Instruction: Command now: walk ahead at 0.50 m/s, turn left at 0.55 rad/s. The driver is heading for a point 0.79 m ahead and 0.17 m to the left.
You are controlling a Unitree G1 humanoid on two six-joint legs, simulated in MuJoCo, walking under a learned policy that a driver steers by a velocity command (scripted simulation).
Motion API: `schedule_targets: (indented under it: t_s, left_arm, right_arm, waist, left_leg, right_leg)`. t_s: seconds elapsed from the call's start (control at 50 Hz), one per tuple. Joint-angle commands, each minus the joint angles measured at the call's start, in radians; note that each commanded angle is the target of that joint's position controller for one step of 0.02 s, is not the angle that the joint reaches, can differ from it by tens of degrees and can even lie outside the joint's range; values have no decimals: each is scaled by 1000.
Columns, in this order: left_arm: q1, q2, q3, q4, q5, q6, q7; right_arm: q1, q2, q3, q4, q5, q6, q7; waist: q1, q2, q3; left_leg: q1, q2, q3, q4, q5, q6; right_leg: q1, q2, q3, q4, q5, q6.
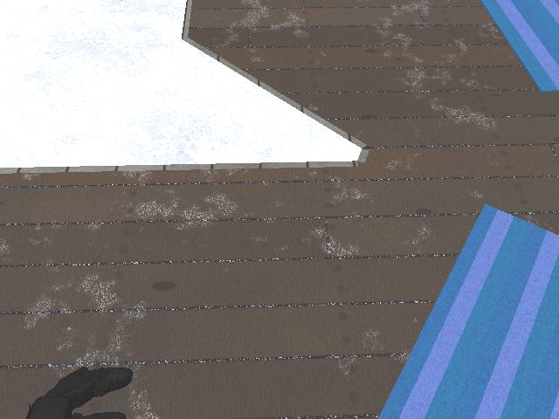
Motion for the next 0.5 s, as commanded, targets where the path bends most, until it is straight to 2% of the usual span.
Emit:
schedule_targets:
  t_s: [0.02, 0.04, 0.06, 0.08, 0.1, 0.12, 0.14, 0.16, 0.2, 0.22, 0.24, 0.26, 0.28, 0.32, 0.34, 0.4, 0.44, 0.46, 0.5]
  left_arm:
    - [101, 156, 63, -44, -1, -26, 6]
    - [241, 208, 78, -33, 18, -29, 15]
    - [345, 293, 99, -1, 30, -14, 17]
    - [359, 231, 90, 9, 7, -6, 10]
    - [314, 157, 70, -6, 4, -2, 12]
    - [264, 134, 59, -10, 11, 5, 13]
    - [227, 112, 50, -4, 15, 9, 12]
    - [208, 98, 44, 1, 21, 9, 13]
    - [198, 103, 48, 15, 16, 4, 11]
    - [201, 103, 50, 21, 14, 0, 10]
    - [199, 130, 57, 31, 14, -3, 10]
    - [211, 122, 58, 40, 10, -7, 10]
    - [205, 147, 64, 50, 12, -4, 10]
    - [208, 147, 64, 61, 14, 1, 14]
    - [209, 172, 69, 66, 13, 3, 15]
    - [253, 186, 74, 93, 1, 16, 19]
    - [275, 207, 80, 109, -11, 26, 18]
    - [275, 219, 84, 113, -17, 32, 18]
    - [271, 247, 93, 114, -25, 44, 24]
  right_arm:
    - [-38, -116, -26, -76, -6, -7, -4]
    - [-46, -58, -5, -96, -17, -13, 1]
    - [88, 8, 17, -125, 1, -24, 1]
    - [97, -81, 5, -115, 16, -27, -1]
    - [3, -148, -14, -117, 11, -20, -2]
    - [-58, -148, -18, -129, -1, -14, -3]
    - [-90, -137, -20, -142, -10, -11, 0]
    - [-94, -120, -22, -150, -8, -7, 6]
    - [-90, -77, -14, -162, 3, 3, 16]
    - [-100, -69, -14, -165, -1, 9, 15]
    - [-117, -58, -10, -182, -2, 12, 16]
    - [-135, -59, -9, -184, -9, 13, 18]
    - [-147, -49, -5, -193, -7, 12, 22]
    - [-183, -58, -8, -191, -7, 9, 29]
    - [-210, -36, 2, -203, -3, 6, 36]
    - [-319, -34, 7, -231, -6, -3, 54]
    - [-360, -38, 6, -255, -2, -2, 66]
    - [-362, -46, 2, -265, -2, -1, 69]
    - [-321, -81, -17, -269, -9, 6, 71]
  waist:
    - [128, 137, -87]
    - [192, 57, -206]
    - [152, -232, -343]
    - [163, -250, -316]
    - [190, -132, -182]
    - [179, -69, -103]
    - [158, -61, -47]
    - [136, -79, -18]
    - [116, -106, -7]
    - [118, -77, -3]
    - [108, -93, 5]
    - [119, -66, 15]
    - [111, -83, 8]
    - [128, -28, 0]
    - [131, -62, 12]
    - [176, -31, 46]
    - [180, -34, 62]
    - [171, -46, 60]
    - [128, -74, 13]
  left_leg:
    - [-102, 188, -198, 67, 268, 91]
    - [-205, 133, -122, 311, 189, 55]
    - [-527, -3, 30, 631, -195, -10]
    - [-686, 76, 36, 800, -245, -24]
    - [-725, 114, 34, 858, -153, -31]
    - [-706, 145, 66, 853, -77, -38]
    - [-683, 169, 71, 811, -25, -43]
    - [-645, 194, 76, 783, 7, -43]
    - [-610, 215, 100, 736, 31, -51]
    - [-611, 218, 102, 724, 58, -52]
    - [-625, 226, 103, 681, 82, -61]
    - [-642, 227, 102, 653, 109, -66]
    - [-648, 230, 105, 597, 162, -70]
    - [-638, 217, 120, 517, 280, -62]
    - [-608, 229, 133, 448, 310, -61]
    - [-574, 202, 194, 304, 369, -41]
    - [-573, 193, 215, 247, 334, -18]
    - [-548, 183, 227, 229, 295, -1]
    - [-444, 118, 287, 212, 183, 41]
  right_leg:
    - [317, -10, -20, -61, -45, -60]
    - [548, -162, 112, -38, -93, -126]
    - [872, -394, 523, -87, -238, -292]
    - [862, -439, 702, -146, -477, -315]
    - [751, -383, 556, -167, -499, -267]
    - [634, -335, 411, -178, -380, -233]
    - [538, -295, 315, -203, -273, -221]
    - [466, -266, 240, -233, -212, -213]
    - [406, -250, 147, -278, -137, -225]
    - [398, -239, 103, -300, -111, -225]
    - [387, -262, 83, -314, -76, -241]
    - [402, -249, 28, -311, 26, -238]
    - [417, -261, 5, -316, 29, -240]
    - [450, -234, -75, -324, 65, -217]
    - [429, -251, -103, -321, 80, -221]
    - [471, -237, -186, -313, 76, -188]
    - [528, -263, -209, -292, 130, -176]
    - [548, -275, -222, -269, 189, -167]
    - [592, -273, -265, -138, 526, -146]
